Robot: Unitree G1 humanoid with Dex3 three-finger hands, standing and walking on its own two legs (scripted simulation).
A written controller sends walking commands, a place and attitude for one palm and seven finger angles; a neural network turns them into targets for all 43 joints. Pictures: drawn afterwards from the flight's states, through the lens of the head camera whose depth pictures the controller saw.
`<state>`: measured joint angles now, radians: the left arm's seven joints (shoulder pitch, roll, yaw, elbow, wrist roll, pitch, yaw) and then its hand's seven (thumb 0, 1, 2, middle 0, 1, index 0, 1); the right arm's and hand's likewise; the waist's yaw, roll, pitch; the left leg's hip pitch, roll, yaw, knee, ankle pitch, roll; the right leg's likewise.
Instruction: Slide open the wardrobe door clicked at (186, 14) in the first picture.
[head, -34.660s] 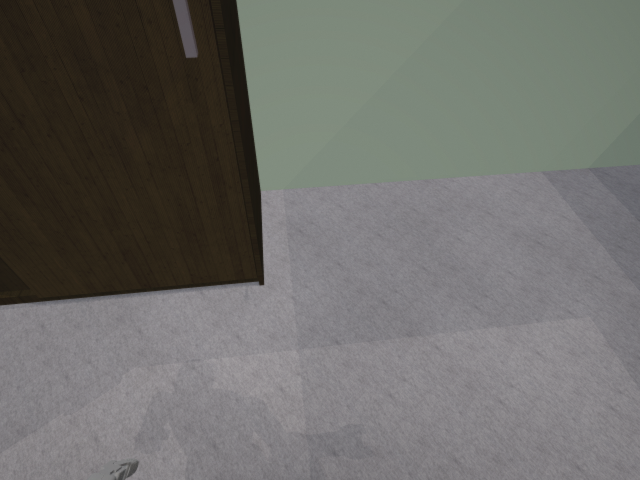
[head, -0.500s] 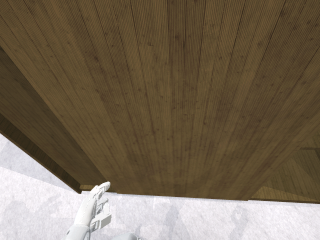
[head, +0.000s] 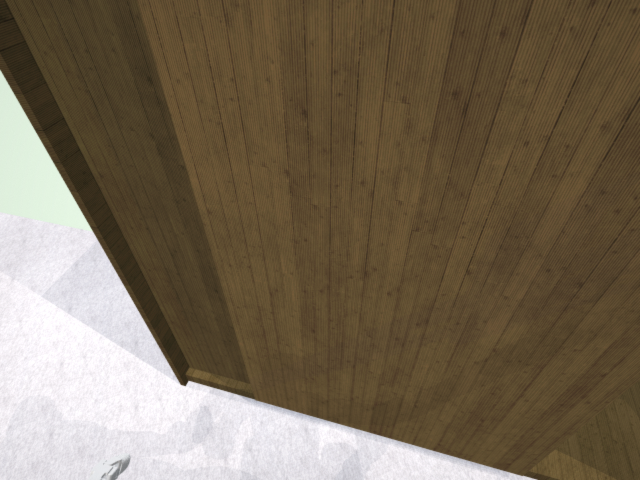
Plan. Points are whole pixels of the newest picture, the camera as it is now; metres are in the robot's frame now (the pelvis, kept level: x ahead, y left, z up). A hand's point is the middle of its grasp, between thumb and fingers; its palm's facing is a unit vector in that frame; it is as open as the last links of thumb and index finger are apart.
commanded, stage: stop walking and hold the door there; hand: right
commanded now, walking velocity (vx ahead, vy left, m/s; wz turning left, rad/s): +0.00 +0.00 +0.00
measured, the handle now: out of the picture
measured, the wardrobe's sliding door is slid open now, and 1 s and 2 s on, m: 0.50 0.50 0.50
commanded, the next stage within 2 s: loosen the grip on the handle in 1.86 s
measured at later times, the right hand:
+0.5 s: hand out of the picture +0.31 -0.41 +0.24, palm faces +0.73 +0.66 -0.18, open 7.5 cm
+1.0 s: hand out of the picture +0.31 -0.43 +0.23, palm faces +0.63 +0.74 -0.23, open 7.7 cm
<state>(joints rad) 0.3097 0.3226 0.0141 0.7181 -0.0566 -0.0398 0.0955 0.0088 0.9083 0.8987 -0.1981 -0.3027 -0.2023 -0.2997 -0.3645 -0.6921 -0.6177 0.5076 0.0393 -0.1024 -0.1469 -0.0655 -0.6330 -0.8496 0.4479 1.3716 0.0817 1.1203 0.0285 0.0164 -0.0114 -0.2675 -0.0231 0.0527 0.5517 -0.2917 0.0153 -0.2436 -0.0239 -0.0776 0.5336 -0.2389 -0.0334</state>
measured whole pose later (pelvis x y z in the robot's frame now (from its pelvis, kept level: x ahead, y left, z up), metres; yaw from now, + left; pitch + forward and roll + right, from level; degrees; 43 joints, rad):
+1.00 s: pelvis -0.06 -0.07 -0.01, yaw -4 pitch -2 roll +0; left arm 0.18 0.31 0.03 0.69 -0.06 -0.01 0.08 0.01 0.91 0.90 -0.20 -0.30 -0.20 -0.30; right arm -0.59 -0.58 -0.40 0.52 0.05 -0.15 -0.13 -0.13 -0.60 -0.81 0.44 1.39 0.07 1.22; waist -0.02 -0.06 0.11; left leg -0.36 0.12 0.04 0.93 -0.55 -0.07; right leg -0.35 0.00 -0.10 0.60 -0.22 -0.07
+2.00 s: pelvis -0.09 -0.12 +0.00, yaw -3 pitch +0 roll +1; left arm 0.27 0.24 -0.03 0.72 -0.03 -0.07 0.06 0.01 0.90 0.90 -0.20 -0.30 -0.21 -0.30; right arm -0.73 -0.48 -0.31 0.67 -0.01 -0.11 -0.08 -0.07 -0.64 -0.75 0.37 1.37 0.03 1.19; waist -0.02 0.00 -0.01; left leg -0.18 0.02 0.02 0.48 -0.30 0.01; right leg -0.35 0.05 -0.16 0.41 -0.08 -0.11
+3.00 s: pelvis -0.06 -0.06 -0.01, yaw -3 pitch +6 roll +1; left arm 0.32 0.30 -0.02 0.67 -0.06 -0.06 0.13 0.00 0.90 0.90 -0.20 -0.30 -0.21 -0.30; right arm -0.67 -0.86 -0.68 0.85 0.07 -0.06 0.25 -0.02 0.55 -0.19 0.28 1.17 0.26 1.15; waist 0.03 0.00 -0.08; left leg -0.29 -0.08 0.05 0.56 -0.38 0.06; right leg -0.52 -0.03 -0.06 0.60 -0.19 -0.04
